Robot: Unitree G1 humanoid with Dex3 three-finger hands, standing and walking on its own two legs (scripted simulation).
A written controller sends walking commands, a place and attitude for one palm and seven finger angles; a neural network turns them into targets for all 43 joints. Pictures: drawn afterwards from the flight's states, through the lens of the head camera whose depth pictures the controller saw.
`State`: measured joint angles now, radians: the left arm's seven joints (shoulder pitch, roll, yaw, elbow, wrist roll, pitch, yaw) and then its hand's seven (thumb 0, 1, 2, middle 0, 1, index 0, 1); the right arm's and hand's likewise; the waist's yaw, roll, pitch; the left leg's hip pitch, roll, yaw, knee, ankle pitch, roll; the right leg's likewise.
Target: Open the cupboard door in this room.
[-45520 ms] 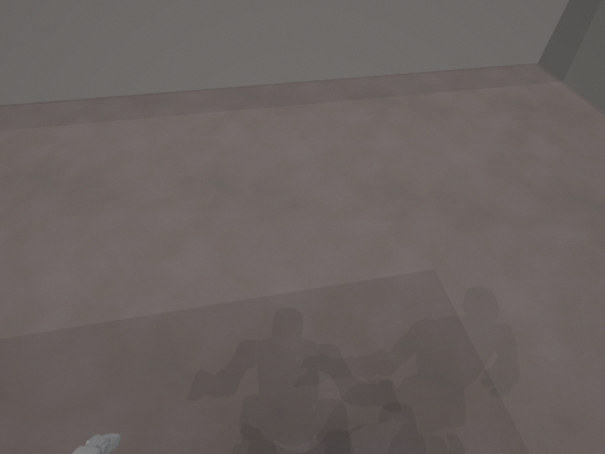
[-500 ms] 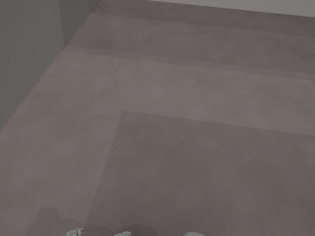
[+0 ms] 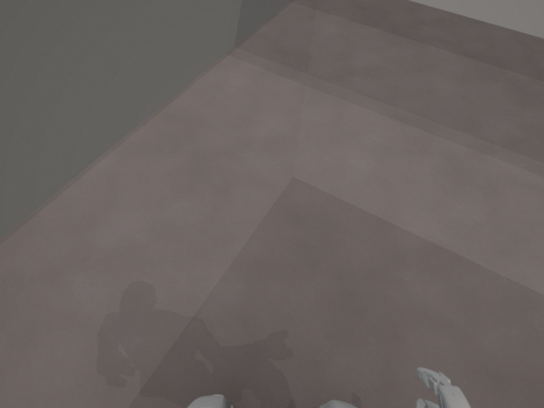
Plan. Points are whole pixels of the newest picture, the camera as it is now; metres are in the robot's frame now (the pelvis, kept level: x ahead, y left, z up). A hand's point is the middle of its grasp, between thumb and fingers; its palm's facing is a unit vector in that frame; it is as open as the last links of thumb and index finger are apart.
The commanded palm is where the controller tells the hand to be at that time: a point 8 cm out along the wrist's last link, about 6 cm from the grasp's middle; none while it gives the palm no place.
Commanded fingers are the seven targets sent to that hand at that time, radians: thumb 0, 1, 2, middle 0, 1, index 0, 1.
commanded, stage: turn to face it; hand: left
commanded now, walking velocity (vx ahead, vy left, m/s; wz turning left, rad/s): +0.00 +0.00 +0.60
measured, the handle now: out of the picture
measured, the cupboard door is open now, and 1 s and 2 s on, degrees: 41 41 41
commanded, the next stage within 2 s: none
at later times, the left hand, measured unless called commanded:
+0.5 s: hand out of the picture +0.03 +0.15 -0.15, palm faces +0.31 -0.92 -0.23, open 7.4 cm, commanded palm none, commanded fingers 0.00 0.90 0.90 -0.20 -0.30 -0.20 -0.30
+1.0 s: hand out of the picture +0.01 +0.14 -0.13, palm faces +0.58 -0.76 -0.30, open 7.4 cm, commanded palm none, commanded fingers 0.00 0.90 0.90 -0.20 -0.30 -0.20 -0.30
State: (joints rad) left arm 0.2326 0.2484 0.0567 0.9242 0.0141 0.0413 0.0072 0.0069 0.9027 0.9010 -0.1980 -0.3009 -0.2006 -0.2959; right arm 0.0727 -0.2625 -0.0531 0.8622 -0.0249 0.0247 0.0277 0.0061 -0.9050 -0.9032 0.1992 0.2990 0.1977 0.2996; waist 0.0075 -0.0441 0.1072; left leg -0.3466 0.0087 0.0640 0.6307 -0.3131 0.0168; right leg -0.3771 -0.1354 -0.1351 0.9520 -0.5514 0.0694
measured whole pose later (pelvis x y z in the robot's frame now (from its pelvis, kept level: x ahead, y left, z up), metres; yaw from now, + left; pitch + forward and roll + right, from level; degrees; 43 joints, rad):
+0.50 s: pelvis +0.02 -0.05 +0.02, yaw +19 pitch +1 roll +2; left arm 0.21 0.19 0.04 0.87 0.03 0.01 0.01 0.01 0.90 0.90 -0.20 -0.30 -0.20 -0.30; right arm 0.12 -0.24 -0.07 0.91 -0.01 0.07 0.04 0.01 -0.91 -0.90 0.20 0.30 0.20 0.30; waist -0.01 -0.03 0.11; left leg -0.39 0.02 0.09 0.80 -0.46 -0.05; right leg -0.24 -0.14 -0.19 0.55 -0.31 0.01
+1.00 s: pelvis +0.05 -0.09 +0.01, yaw +37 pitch +0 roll +1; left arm 0.17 0.21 0.05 0.86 0.02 0.01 0.02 0.01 0.91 0.90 -0.20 -0.30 -0.20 -0.30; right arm 0.15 -0.27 -0.09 0.93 -0.02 0.08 0.02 0.01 -0.90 -0.90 0.20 0.30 0.20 0.30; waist -0.02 0.04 0.11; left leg -0.50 -0.01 -0.02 1.10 -0.48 -0.05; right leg -0.27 -0.08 -0.10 0.58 -0.31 0.00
